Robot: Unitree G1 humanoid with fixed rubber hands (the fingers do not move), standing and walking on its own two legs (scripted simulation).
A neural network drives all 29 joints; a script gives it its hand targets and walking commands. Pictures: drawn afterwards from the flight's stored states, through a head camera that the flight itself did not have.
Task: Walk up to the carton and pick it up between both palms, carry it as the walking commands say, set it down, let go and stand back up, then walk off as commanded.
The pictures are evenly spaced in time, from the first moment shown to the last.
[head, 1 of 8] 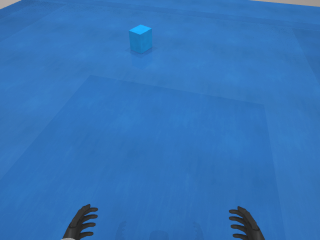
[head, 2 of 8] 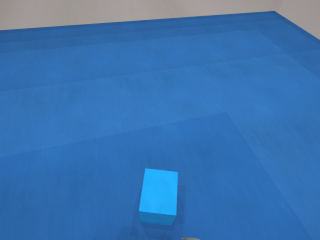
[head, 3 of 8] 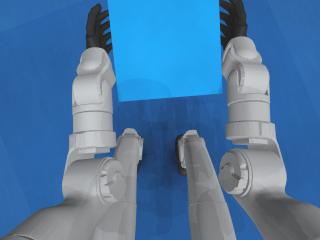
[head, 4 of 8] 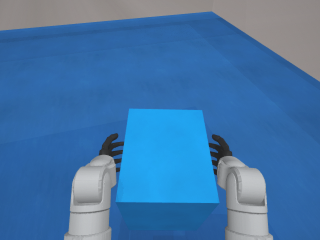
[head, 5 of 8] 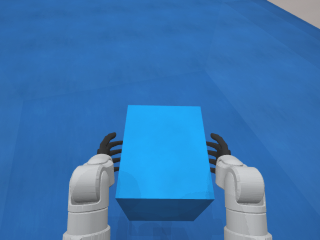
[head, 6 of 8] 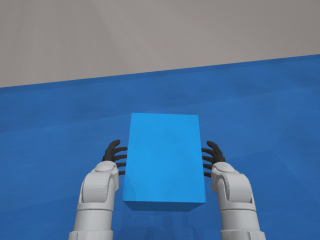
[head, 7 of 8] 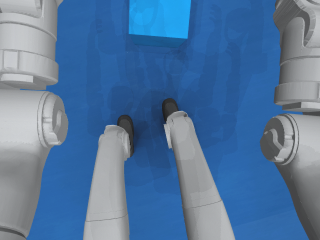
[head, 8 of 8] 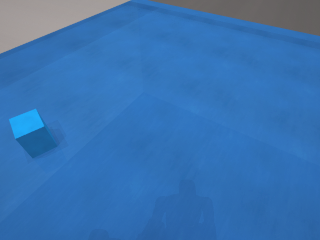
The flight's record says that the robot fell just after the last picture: no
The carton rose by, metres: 0.68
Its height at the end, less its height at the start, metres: +0.00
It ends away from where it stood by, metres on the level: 2.33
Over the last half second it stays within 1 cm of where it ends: yes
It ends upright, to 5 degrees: yes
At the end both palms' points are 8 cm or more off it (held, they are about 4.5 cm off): yes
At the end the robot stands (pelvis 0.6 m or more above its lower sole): yes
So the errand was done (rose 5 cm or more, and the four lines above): yes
